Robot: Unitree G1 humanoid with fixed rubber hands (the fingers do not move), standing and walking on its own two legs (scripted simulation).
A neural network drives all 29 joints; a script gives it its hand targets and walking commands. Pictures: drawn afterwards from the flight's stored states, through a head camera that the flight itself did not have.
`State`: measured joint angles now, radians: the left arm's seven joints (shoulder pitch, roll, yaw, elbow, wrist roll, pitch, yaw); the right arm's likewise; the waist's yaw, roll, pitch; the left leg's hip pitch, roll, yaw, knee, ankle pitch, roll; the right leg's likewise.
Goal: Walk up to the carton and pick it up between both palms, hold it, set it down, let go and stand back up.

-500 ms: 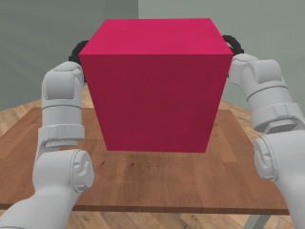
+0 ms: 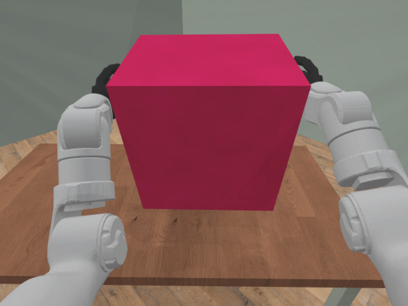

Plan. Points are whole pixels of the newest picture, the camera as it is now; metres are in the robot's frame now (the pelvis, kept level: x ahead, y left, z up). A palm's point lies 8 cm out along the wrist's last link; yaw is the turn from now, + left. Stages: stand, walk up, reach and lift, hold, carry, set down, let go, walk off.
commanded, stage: hold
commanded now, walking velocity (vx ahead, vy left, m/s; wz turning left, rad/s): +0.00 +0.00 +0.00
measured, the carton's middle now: (208, 124) +0.39 -0.01 +0.25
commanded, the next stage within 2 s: none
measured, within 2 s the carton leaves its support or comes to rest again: neither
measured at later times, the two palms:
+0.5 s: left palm (99, 97) +0.35 +0.18 +0.32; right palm (310, 88) +0.36 -0.18 +0.33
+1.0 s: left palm (101, 102) +0.35 +0.18 +0.31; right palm (310, 91) +0.36 -0.19 +0.33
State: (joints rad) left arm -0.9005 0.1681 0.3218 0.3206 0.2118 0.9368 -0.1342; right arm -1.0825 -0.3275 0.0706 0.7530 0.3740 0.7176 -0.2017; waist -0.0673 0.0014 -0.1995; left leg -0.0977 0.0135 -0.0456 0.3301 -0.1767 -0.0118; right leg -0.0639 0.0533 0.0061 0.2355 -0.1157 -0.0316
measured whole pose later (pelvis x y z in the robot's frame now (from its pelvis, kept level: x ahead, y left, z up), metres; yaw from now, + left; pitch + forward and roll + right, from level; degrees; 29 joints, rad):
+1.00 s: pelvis +0.00 +0.00 +0.00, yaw +0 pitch -3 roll -1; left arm -0.93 0.17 0.33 0.36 0.21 0.93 -0.14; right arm -1.11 -0.33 0.07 0.79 0.37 0.73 -0.20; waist -0.06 0.00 -0.21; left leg -0.11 0.01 -0.05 0.33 -0.17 -0.01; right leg -0.08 0.06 0.02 0.24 -0.11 -0.03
